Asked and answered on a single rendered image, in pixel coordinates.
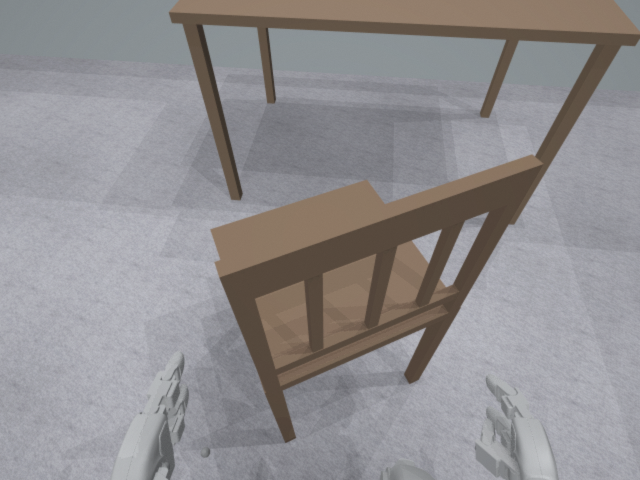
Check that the right robot shin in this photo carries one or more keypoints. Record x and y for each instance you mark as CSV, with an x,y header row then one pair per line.
x,y
405,462

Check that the table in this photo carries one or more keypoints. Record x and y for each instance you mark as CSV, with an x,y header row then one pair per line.
x,y
600,22

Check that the right robot hand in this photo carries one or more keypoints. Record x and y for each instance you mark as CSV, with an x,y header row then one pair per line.
x,y
525,451

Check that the chair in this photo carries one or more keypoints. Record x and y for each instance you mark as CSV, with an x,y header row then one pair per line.
x,y
322,281

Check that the left robot hand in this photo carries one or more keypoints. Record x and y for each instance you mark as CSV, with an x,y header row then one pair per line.
x,y
150,438

